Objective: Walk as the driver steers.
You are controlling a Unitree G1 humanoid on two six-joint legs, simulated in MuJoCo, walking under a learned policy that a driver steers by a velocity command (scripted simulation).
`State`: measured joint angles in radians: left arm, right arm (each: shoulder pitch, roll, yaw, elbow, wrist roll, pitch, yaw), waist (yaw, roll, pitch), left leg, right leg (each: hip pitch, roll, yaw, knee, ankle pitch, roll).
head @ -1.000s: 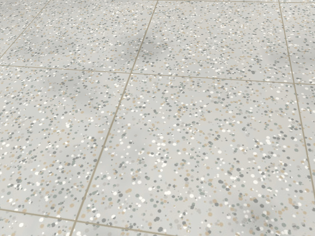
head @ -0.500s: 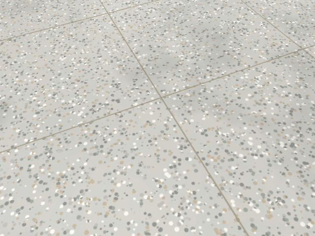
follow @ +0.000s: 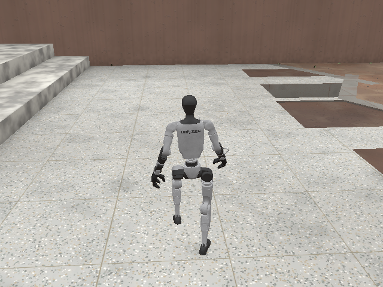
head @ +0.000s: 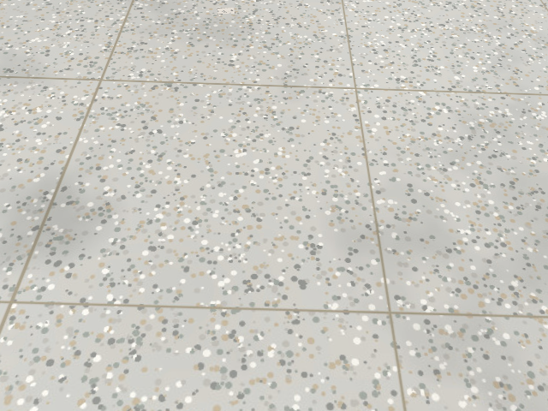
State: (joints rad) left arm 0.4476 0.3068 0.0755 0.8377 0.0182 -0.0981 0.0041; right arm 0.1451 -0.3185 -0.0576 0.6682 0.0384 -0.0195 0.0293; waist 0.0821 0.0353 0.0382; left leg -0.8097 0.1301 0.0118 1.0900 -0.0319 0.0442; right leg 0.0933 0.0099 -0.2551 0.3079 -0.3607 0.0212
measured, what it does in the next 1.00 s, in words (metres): walks ahead: left foot, then right foot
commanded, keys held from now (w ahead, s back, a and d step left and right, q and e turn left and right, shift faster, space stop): w+q+shift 0.40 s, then w+e+shift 0.60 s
